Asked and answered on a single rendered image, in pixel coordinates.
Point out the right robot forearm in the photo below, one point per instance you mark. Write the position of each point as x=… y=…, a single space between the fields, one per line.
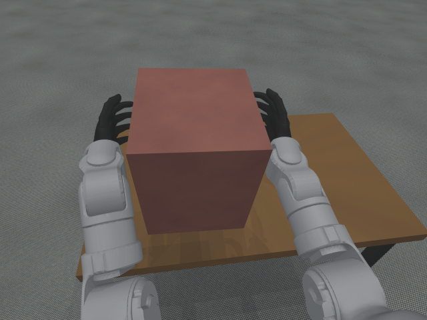
x=318 y=235

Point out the carton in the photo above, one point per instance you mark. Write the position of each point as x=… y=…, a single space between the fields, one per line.
x=197 y=148

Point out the right robot upper arm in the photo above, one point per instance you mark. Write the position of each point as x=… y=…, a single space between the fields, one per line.
x=347 y=290

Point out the left robot forearm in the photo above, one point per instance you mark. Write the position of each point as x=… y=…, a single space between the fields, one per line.
x=105 y=203

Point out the table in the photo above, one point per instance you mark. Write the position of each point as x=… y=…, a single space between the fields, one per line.
x=374 y=214

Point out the left robot upper arm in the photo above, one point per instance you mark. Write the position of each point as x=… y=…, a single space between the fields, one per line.
x=129 y=299

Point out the robot left hand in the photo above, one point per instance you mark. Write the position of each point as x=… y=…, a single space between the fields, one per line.
x=106 y=127

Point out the robot right hand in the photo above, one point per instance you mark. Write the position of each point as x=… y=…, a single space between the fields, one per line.
x=277 y=121

